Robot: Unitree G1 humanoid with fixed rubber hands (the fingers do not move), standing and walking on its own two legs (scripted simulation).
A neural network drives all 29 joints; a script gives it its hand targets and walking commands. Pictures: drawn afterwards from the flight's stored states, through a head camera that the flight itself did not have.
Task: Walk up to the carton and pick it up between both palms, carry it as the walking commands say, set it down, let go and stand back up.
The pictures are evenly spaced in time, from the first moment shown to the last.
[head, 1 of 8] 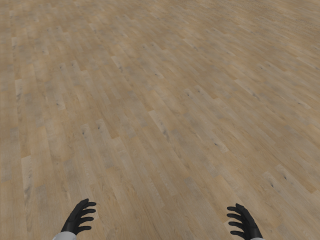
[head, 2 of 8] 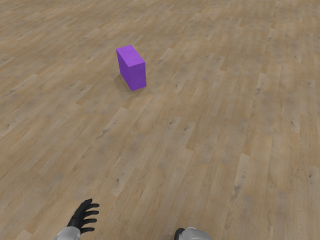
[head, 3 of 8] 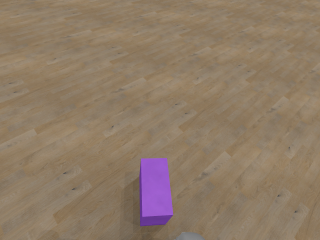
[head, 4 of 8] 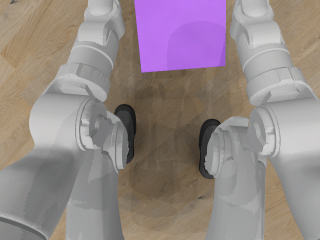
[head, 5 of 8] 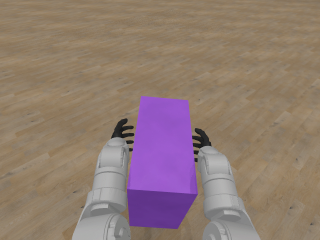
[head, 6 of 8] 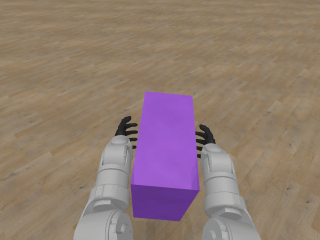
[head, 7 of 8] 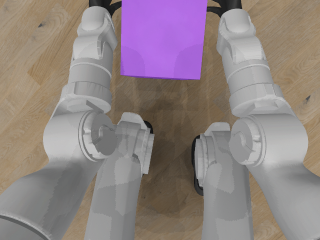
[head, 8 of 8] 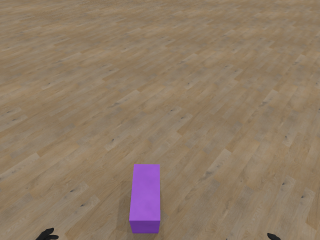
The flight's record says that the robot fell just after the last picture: no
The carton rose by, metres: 0.66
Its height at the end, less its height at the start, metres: +0.00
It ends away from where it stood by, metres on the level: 0.09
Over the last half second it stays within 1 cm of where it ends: yes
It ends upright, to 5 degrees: yes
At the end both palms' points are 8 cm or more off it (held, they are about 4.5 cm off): yes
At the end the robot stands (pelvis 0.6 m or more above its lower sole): yes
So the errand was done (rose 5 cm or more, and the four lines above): yes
